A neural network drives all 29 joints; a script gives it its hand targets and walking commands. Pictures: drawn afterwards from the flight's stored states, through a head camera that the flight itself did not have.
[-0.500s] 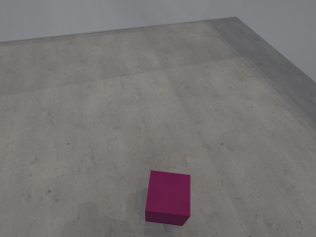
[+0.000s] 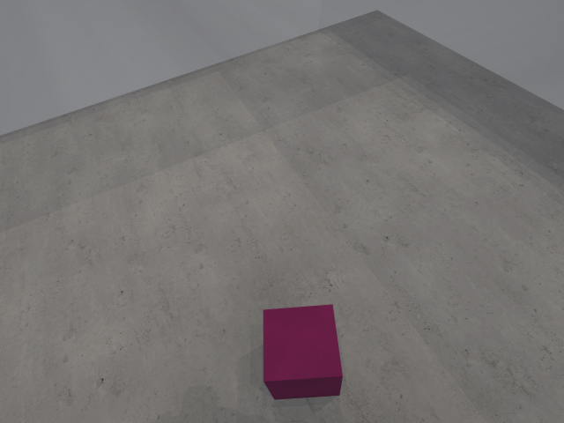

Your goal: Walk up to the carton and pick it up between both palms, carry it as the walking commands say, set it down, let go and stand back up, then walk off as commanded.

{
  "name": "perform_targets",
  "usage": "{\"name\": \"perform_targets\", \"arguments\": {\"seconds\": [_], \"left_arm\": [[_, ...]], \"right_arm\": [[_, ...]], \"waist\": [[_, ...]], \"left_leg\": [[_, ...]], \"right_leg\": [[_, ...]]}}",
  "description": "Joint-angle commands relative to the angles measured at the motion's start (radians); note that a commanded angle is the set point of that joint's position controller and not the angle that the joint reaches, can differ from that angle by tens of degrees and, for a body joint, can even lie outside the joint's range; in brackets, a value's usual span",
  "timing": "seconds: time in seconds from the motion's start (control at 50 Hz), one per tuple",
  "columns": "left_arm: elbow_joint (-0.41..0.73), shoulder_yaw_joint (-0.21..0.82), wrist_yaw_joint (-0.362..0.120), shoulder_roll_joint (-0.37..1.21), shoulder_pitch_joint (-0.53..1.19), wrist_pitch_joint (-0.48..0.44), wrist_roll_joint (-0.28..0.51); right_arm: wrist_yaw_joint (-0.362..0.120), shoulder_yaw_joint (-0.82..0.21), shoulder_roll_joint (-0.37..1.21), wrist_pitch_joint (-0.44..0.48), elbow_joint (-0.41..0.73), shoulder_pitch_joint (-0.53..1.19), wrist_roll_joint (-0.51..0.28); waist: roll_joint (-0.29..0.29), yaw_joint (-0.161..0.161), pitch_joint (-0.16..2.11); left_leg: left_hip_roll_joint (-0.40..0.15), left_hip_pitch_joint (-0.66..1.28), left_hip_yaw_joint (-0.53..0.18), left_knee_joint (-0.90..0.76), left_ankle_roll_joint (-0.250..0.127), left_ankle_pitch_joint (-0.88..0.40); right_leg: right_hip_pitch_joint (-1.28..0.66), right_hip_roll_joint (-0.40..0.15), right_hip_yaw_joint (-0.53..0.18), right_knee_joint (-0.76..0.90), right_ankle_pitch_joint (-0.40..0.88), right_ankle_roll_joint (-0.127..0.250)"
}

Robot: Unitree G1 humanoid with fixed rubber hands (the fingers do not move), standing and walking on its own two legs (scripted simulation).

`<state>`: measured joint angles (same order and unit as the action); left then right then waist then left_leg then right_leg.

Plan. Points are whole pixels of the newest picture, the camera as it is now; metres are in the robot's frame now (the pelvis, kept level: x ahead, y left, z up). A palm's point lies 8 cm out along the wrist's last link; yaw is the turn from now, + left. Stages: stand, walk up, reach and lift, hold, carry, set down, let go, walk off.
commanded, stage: walk up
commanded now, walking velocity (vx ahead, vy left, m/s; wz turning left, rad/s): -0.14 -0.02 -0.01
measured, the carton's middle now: (302, 353) +0.42 +0.01 -0.64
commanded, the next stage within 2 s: stand in 0.56 s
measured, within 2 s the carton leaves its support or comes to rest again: neither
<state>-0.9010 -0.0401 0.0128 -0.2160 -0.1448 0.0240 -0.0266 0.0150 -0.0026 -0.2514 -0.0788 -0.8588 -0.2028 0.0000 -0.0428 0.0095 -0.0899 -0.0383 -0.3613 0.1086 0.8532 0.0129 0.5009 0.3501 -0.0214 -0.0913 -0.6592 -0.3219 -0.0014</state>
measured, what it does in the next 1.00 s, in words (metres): steps on the spot: left foot, then right foot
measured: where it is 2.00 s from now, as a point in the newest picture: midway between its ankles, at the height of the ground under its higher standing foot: outside the picture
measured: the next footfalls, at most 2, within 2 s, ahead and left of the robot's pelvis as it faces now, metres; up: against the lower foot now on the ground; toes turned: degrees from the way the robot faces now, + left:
left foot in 0.28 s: -0.04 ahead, +0.12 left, +0.00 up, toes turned +1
right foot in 0.66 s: +0.01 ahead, -0.10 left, +0.00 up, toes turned +7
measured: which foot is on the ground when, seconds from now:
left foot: up 0.00-0.26, down 0.28-1.00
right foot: down 0.00-0.34, up 0.36-0.64, down 0.66-1.00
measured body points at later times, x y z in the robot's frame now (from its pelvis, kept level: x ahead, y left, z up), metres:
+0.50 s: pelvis -0.03 +0.04 +0.01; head +0.01 +0.07 +0.45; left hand +0.05 +0.28 -0.15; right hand +0.02 -0.20 -0.13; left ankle -0.08 +0.12 -0.73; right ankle -0.02 -0.11 -0.71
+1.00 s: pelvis -0.03 +0.03 +0.00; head +0.00 +0.03 +0.45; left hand +0.03 +0.26 -0.15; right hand +0.00 -0.22 -0.15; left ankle -0.08 +0.12 -0.73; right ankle -0.03 -0.10 -0.73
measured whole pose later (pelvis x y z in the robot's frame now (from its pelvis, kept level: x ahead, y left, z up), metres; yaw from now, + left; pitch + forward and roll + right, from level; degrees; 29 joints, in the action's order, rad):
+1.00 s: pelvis -0.03 +0.03 +0.00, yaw -2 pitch -1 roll +0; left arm -0.99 -0.04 0.01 -0.18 -0.20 0.03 -0.01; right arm 0.02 0.00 -0.20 -0.03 -0.98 -0.25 0.00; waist 0.00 0.00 -0.08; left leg 0.00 -0.16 0.09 0.54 -0.04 0.38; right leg 0.26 0.04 -0.09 -0.56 -0.28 -0.01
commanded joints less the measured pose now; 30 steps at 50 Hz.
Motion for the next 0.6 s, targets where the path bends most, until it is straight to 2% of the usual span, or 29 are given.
{"name": "perform_targets", "arguments": {"seconds": [0.0, 0.02, 0.04, 0.06, 0.08, 0.1, 0.12, 0.14, 0.18, 0.2, 0.22, 0.24, 0.26, 0.28, 0.3, 0.32, 0.34, 0.36, 0.38, 0.42, 0.44, 0.46, 0.48, 0.5, 0.52, 0.54, 0.56, 0.58], "left_arm": [[0.031, -0.041, 0.022, -0.188, -0.086, -0.022, 0.004], [0.024, -0.038, 0.023, -0.179, -0.122, -0.017, 0.003], [0.015, -0.029, 0.020, -0.141, -0.105, -0.020, -0.002], [0.020, -0.030, 0.018, -0.151, -0.066, -0.018, -0.005], [0.015, -0.031, 0.017, -0.156, -0.064, -0.019, -0.007], [0.003, -0.030, 0.019, -0.155, -0.067, -0.021, -0.003], [0.005, -0.027, 0.020, -0.168, -0.068, -0.021, -0.003], [-0.001, -0.031, 0.018, -0.183, -0.057, -0.017, -0.002], [0.003, -0.029, 0.016, -0.171, -0.044, -0.016, 0.017], [0.010, -0.022, 0.012, -0.133, -0.053, -0.017, 0.026], [0.028, -0.010, 0.011, -0.096, -0.044, -0.022, 0.025], [0.032, 0.000, 0.010, -0.076, 0.010, -0.014, 0.014], [0.034, -0.005, 0.007, -0.090, 0.020, -0.005, 0.017], [0.008, -0.004, 0.007, -0.076, -0.027, -0.002, 0.010], [0.002, -0.007, 0.005, -0.074, -0.052, 0.001, 0.014], [-0.019, -0.004, -0.001, -0.086, -0.048, 0.005, 0.015], [-0.014, -0.001, -0.003, -0.090, -0.033, 0.006, 0.011], [-0.020, -0.005, -0.003, -0.088, -0.019, 0.009, 0.009], [-0.014, -0.006, -0.005, -0.092, -0.024, 0.008, 0.011], [-0.018, -0.007, -0.001, -0.094, -0.025, 0.005, 0.011], [-0.033, -0.007, 0.001, -0.096, -0.049, 0.004, 0.010], [-0.030, -0.011, -0.001, -0.088, -0.041, 0.007, 0.010], [-0.033, -0.005, 0.002, -0.076, -0.030, 0.009, 0.009], [-0.041, -0.010, 0.006, -0.073, -0.046, 0.010, 0.007], [-0.042, -0.005, 0.008, -0.062, -0.053, 0.004, 0.009], [-0.045, -0.004, 0.012, -0.059, -0.059, 0.000, 0.007], [-0.049, -0.004, 0.014, -0.070, -0.089, -0.007, 0.019], [-0.068, -0.007, 0.020, -0.079, -0.096, -0.013, 0.018]], "right_arm": [[-0.001, 0.073, -0.050, 0.021, 0.058, 0.029, -0.002], [-0.002, 0.072, -0.038, 0.018, 0.051, 0.034, -0.004], [-0.005, 0.059, -0.016, 0.017, 0.033, 0.001, -0.008], [-0.008, 0.054, -0.024, 0.016, 0.027, 0.015, -0.005], [-0.006, 0.048, -0.015, 0.016, 0.027, 0.002, -0.005], [-0.001, 0.052, -0.016, 0.020, 0.013, 0.007, -0.010], [0.000, 0.049, -0.028, 0.023, 0.019, 0.005, -0.011], [0.003, 0.046, -0.026, 0.032, 0.008, -0.008, -0.014], [0.010, 0.044, -0.036, 0.057, -0.012, -0.066, -0.007], [0.013, 0.046, -0.063, 0.066, -0.028, -0.096, 0.000], [0.016, 0.057, -0.111, 0.068, -0.027, -0.095, 0.007], [0.013, 0.054, -0.137, 0.067, -0.029, -0.048, 0.008], [0.010, 0.059, -0.141, 0.061, -0.009, -0.037, 0.014], [0.009, 0.051, -0.127, 0.063, -0.036, -0.065, 0.013], [0.013, 0.056, -0.125, 0.070, -0.021, -0.037, 0.011], [0.011, 0.055, -0.127, 0.076, -0.014, -0.018, 0.010], [0.012, 0.053, -0.121, 0.080, -0.020, -0.040, 0.007], [0.016, 0.051, -0.116, 0.082, -0.029, -0.044, 0.006], [0.015, 0.059, -0.126, 0.086, -0.029, -0.062, 0.004], [0.015, 0.066, -0.131, 0.086, -0.025, -0.036, 0.004], [0.019, 0.065, -0.126, 0.091, -0.029, -0.039, 0.006], [0.017, 0.063, -0.119, 0.087, -0.035, -0.050, 0.008], [0.022, 0.063, -0.108, 0.082, -0.040, -0.068, 0.007], [0.024, 0.062, -0.100, 0.080, -0.052, -0.056, 0.010], [0.024, 0.071, -0.108, 0.074, -0.048, -0.049, 0.008], [0.024, 0.067, -0.100, 0.074, -0.053, -0.052, 0.005], [0.024, 0.080, -0.103, 0.067, -0.057, -0.062, 0.011], [0.027, 0.078, -0.089, 0.062, -0.049, -0.044, 0.007]], "waist": [[0.302, -0.032, 0.244], [0.271, -0.045, 0.268], [0.285, -0.054, 0.312], [0.268, -0.047, 0.249], [0.282, -0.048, 0.203], [0.243, -0.049, 0.189], [0.230, -0.045, 0.185], [0.201, -0.031, 0.183], [0.161, 0.006, 0.203], [0.018, 0.000, 0.224], [-0.128, 0.001, 0.239], [-0.163, -0.002, 0.149], [-0.148, -0.004, 0.097], [-0.101, -0.012, 0.118], [-0.125, -0.017, 0.120], [-0.164, -0.008, 0.116], [-0.158, -0.005, 0.103], [-0.141, 0.001, 0.110], [-0.157, 0.003, 0.139], [-0.173, -0.002, 0.147], [-0.147, -0.007, 0.151], [-0.155, -0.001, 0.151], [-0.141, 0.001, 0.125], [-0.099, -0.008, 0.122], [-0.106, -0.010, 0.125], [-0.090, -0.014, 0.124], [-0.065, -0.020, 0.166], [-0.019, -0.018, 0.183]], "left_leg": [[0.050, -0.094, -0.111, 0.132, -0.018, 0.072], [0.060, -0.083, -0.113, 0.089, -0.017, 0.049], [0.067, -0.024, -0.131, -0.009, -0.020, 0.010], [0.073, 0.006, -0.106, -0.074, -0.017, -0.008], [0.065, 0.029, -0.108, -0.146, -0.016, -0.010], [0.061, 0.040, -0.111, -0.188, -0.010, -0.013], [0.061, 0.078, -0.100, -0.229, -0.012, -0.033], [0.061, 0.124, -0.095, -0.332, -0.013, -0.075], [0.037, 0.231, -0.083, -0.488, -0.022, -0.248], [-0.045, 0.291, -0.134, -0.498, -0.039, -0.380], [-0.151, 0.313, -0.233, -0.513, -0.065, -0.507], [-0.215, 0.284, -0.275, -0.546, -0.102, -0.638], [-0.261, 0.257, -0.276, -0.511, -0.137, -0.808], [-0.238, 0.260, -0.262, -0.522, -0.123, -0.785], [-0.267, 0.268, -0.265, -0.543, -0.133, -0.777], [-0.243, 0.328, -0.249, -0.535, -0.125, -0.803], [-0.220, 0.348, -0.212, -0.514, -0.121, -0.895], [-0.214, 0.371, -0.217, -0.490, -0.120, -0.997], [-0.211, 0.396, -0.216, -0.464, -0.118, -1.084], [-0.206, 0.372, -0.194, -0.446, -0.127, -1.120], [-0.213, 0.355, -0.202, -0.443, -0.134, -1.097], [-0.200, 0.343, -0.205, -0.454, -0.132, -1.027], [-0.220, 0.338, -0.210, -0.459, -0.136, -0.994], [-0.218, 0.306, -0.202, -0.453, -0.144, -0.937], [-0.209, 0.307, -0.199, -0.459, -0.135, -0.862], [-0.192, 0.290, -0.208, -0.445, -0.128, -0.832], [-0.171, 0.286, -0.169, -0.417, -0.114, -0.750], [-0.137, 0.258, -0.164, -0.397, -0.099, -0.652]], "right_leg": [[-0.291, -0.189, -0.172, 0.186, 0.975, 0.142], [-0.316, -0.171, -0.184, 0.206, 0.858, 0.140], [-0.327, -0.143, -0.190, 0.277, 0.549, 0.128], [-0.257, -0.134, -0.177, 0.315, 0.433, 0.122], [-0.230, -0.149, -0.198, 0.336, 0.383, 0.129], [-0.226, -0.156, -0.225, 0.348, 0.382, 0.133], [-0.204, -0.169, -0.225, 0.352, 0.419, 0.142], [-0.200, -0.165, -0.230, 0.327, 0.404, 0.142], [-0.180, -0.142, -0.179, 0.265, 0.462, 0.094], [-0.148, -0.087, -0.130, 0.196, 0.412, 0.075], [-0.066, -0.017, -0.056, 0.137, 0.300, 0.047], [0.014, 0.049, 0.025, 0.129, -0.006, 0.016], [0.036, 0.049, 0.031, 0.063, -0.130, 0.013], [0.008, 0.039, 0.015, 0.027, -0.141, 0.010], [0.019, 0.048, 0.041, 0.005, -0.115, 0.015], [0.053, 0.033, 0.049, -0.024, -0.087, 0.010], [0.065, 0.032, 0.073, -0.035, -0.067, 0.008], [0.084, 0.035, 0.080, -0.068, -0.078, 0.000], [0.068, 0.034, 0.088, -0.041, -0.063, -0.007], [0.028, 0.038, 0.117, -0.013, -0.060, -0.008], [0.015, 0.028, 0.103, -0.017, -0.059, -0.011], [-0.004, 0.030, 0.104, -0.015, -0.063, -0.012], [0.015, 0.023, 0.101, -0.003, -0.058, -0.003], [-0.009, 0.020, 0.109, 0.019, -0.047, -0.005], [-0.023, 0.026, 0.114, 0.075, -0.019, 0.000], [-0.049, 0.021, 0.109, 0.128, 0.011, 0.005], [-0.081, 0.022, 0.107, 0.168, 0.136, 0.008], [-0.124, -0.003, 0.076, 0.175, 0.325, 0.017]]}}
